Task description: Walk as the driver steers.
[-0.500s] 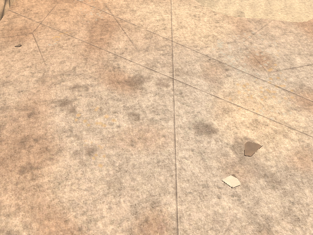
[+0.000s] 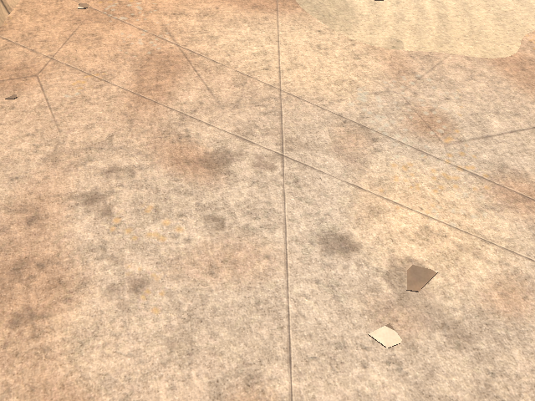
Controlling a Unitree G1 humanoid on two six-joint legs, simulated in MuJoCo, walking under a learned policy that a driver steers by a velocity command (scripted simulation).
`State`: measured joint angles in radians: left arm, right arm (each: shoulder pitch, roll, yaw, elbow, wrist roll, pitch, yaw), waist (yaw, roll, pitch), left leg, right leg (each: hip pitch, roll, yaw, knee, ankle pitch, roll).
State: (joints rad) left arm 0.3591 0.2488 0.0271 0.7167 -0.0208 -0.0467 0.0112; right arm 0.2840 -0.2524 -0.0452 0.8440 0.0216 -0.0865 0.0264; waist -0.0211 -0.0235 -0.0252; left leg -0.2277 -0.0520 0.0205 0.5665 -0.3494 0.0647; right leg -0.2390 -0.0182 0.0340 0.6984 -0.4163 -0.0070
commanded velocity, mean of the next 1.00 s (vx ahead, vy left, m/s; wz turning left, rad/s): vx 0.47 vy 0.00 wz -0.36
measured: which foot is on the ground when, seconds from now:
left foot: down 0.00-0.40, up 0.42-0.90, down 0.92-1.00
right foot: up 0.00-0.38, down 0.40-0.94, up 0.96-1.00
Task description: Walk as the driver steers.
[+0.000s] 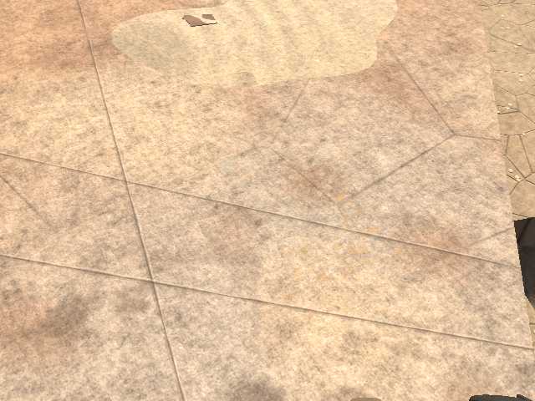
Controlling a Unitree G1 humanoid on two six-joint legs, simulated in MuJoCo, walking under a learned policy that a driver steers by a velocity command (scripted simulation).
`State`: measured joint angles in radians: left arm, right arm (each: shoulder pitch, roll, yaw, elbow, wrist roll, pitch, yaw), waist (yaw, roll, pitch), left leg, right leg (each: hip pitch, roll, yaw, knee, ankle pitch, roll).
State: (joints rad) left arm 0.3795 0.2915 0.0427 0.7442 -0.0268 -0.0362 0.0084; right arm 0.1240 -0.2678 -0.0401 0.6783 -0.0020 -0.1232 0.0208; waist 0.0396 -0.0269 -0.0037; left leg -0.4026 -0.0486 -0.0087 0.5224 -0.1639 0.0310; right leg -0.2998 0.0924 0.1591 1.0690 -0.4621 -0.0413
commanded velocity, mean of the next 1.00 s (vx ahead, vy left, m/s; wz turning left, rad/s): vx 0.14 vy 0.00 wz -0.06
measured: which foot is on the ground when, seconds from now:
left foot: down 0.00-0.36, up 0.38-0.60, down 0.62-1.00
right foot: up 0.00-0.32, down 0.34-1.00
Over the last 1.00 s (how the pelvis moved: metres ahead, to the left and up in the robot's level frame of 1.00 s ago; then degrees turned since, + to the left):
0.54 -0.10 0.00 -24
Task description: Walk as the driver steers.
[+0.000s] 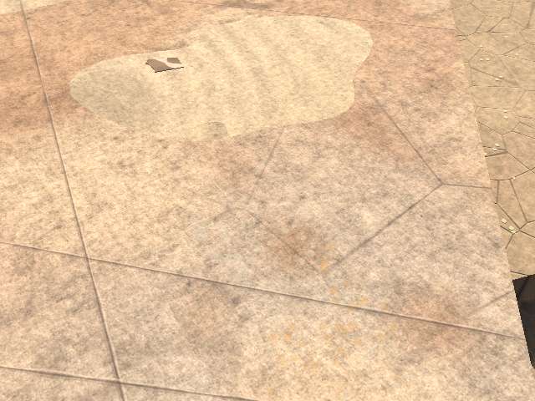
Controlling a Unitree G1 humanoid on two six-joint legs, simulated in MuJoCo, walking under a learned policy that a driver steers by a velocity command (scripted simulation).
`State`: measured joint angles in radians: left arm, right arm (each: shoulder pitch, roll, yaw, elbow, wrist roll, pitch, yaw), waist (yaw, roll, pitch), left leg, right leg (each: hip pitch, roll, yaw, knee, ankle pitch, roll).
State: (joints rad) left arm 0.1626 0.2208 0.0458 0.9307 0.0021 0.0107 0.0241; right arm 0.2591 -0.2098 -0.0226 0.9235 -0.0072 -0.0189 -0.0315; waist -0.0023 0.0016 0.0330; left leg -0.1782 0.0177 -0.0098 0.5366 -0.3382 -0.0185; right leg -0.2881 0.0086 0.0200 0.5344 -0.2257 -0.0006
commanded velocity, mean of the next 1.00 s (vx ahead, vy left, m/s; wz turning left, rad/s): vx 0.13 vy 0.00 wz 0.02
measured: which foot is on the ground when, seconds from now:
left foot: down 0.00-0.80, up 0.82-1.00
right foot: down 0.00-1.00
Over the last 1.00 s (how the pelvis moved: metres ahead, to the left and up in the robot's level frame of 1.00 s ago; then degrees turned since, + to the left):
0.24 -0.01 0.00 -1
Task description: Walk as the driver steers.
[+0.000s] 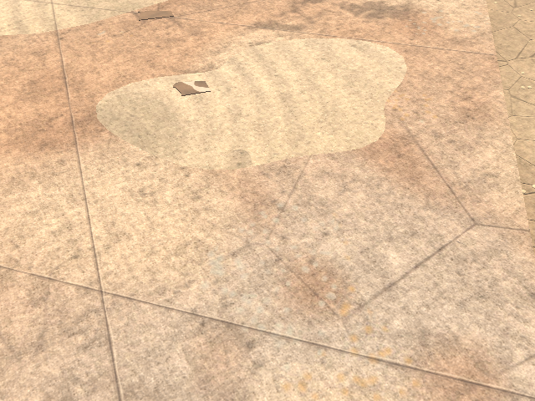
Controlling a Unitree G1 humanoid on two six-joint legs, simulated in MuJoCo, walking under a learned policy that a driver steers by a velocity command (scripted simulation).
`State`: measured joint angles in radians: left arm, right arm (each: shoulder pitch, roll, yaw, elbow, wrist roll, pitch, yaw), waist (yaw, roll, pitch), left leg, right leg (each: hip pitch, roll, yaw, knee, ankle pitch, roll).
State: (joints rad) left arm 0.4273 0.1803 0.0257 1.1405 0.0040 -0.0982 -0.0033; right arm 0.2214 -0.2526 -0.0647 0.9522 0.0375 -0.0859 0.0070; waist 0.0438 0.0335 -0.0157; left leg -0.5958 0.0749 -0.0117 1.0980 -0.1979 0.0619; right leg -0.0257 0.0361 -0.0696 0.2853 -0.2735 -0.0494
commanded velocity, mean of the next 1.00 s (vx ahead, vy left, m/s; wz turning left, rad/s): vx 0.48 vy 0.00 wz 0.38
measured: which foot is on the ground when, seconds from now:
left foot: up 0.00-0.24, down 0.26-0.80, up 0.82-1.00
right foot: down 0.00-0.28, up 0.30-0.76, down 0.78-1.00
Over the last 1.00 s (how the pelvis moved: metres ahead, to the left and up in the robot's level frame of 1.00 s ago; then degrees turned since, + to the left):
0.11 -0.03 0.01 1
